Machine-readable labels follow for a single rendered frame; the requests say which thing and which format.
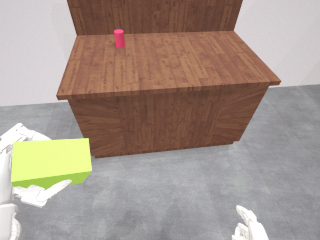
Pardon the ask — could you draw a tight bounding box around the sponge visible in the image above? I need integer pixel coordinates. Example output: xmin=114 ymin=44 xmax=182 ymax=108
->
xmin=11 ymin=138 xmax=92 ymax=189

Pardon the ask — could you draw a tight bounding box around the robot left hand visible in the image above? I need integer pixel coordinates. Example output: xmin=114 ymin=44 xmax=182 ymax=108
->
xmin=0 ymin=123 xmax=72 ymax=208

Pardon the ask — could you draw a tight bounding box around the table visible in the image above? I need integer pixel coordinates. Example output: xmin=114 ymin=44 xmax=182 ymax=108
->
xmin=56 ymin=0 xmax=281 ymax=159

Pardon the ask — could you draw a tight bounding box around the robot right hand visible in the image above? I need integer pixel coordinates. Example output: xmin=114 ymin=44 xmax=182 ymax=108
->
xmin=231 ymin=205 xmax=269 ymax=240

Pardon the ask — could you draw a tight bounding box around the robot left forearm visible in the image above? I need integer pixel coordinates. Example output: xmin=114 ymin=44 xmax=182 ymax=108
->
xmin=0 ymin=203 xmax=22 ymax=240

